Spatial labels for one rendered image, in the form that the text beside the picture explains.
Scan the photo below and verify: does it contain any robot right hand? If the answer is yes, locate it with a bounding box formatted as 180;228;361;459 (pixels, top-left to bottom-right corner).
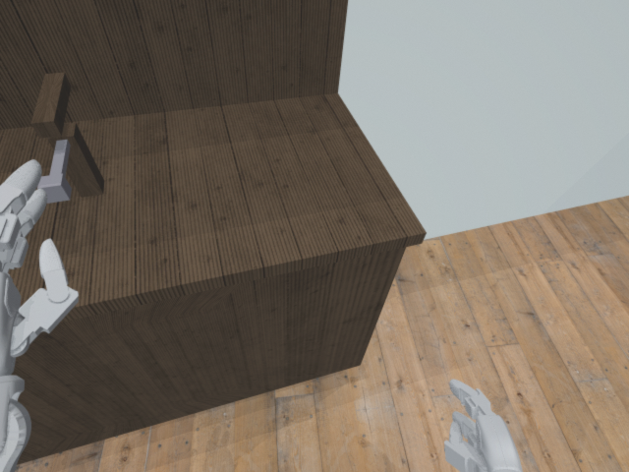
444;379;523;472

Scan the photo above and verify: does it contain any robot left forearm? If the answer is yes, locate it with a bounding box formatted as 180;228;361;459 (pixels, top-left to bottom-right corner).
0;375;31;472

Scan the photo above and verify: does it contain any tap lever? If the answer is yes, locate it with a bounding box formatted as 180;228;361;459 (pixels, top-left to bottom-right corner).
37;140;72;204

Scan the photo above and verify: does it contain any robot left hand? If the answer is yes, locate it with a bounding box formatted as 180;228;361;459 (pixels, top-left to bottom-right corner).
0;159;79;376

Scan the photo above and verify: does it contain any counter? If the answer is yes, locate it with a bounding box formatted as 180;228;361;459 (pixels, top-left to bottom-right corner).
0;0;427;465

